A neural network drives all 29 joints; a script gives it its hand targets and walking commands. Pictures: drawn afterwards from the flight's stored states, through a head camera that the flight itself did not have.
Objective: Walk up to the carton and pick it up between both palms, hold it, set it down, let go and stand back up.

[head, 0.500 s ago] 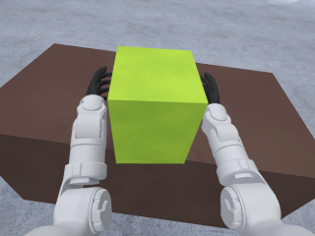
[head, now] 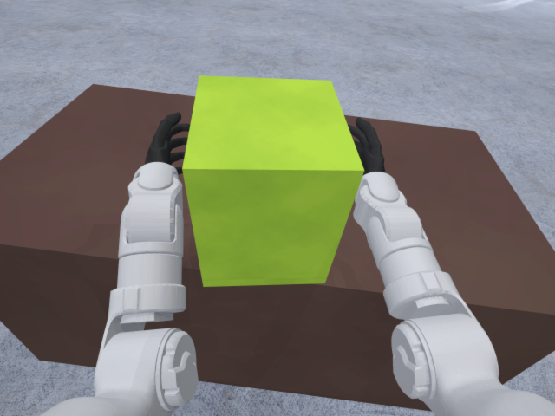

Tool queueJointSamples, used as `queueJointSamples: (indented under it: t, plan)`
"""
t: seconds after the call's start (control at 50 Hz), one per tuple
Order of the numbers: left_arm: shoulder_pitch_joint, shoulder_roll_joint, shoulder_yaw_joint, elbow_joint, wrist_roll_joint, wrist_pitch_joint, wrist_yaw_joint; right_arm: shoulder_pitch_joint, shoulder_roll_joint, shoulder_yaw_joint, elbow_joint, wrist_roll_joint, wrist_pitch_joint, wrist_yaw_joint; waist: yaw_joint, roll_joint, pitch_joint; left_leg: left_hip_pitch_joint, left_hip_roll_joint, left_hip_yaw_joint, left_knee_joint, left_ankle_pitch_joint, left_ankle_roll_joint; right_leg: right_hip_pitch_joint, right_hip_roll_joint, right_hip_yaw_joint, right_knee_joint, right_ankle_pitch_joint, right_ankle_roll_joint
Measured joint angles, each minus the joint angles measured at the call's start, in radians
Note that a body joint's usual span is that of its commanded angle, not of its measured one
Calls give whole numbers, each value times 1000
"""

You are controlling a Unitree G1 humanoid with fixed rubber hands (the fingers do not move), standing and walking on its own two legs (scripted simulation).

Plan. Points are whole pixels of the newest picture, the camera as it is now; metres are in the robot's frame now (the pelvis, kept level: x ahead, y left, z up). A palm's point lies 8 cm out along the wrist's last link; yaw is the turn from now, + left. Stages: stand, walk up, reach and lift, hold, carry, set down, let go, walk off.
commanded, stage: reach and lift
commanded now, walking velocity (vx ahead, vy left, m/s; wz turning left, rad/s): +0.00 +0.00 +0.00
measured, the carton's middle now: (265, 185) +0.41 +0.00 +0.14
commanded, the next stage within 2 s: hold in 0.44 s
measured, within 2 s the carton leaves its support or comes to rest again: neither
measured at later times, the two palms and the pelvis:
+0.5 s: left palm (157, 162) +0.37 +0.14 +0.21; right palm (371, 164) +0.37 -0.15 +0.21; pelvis +0.00 +0.00 +0.00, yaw +0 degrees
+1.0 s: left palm (148, 155) +0.36 +0.15 +0.23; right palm (372, 154) +0.37 -0.14 +0.23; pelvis +0.00 +0.00 +0.00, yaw +0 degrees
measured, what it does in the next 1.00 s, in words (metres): stands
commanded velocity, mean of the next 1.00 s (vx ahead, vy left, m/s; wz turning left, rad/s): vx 0.00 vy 0.00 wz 0.00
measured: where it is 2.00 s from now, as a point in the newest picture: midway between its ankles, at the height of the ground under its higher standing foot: outside the picture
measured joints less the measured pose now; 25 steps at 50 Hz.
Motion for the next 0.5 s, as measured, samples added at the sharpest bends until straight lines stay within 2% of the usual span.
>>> queueJointSamples:
  t: [0.5]
  plan:
    - [18, 2, 4, -91, -3, 67, -16, 2, -18, 65, -81, 66, 72, -40, -5, 8, -8, 22, 4, -1, 2, -8, -5, 23, 5, 0, 0, -7, -3]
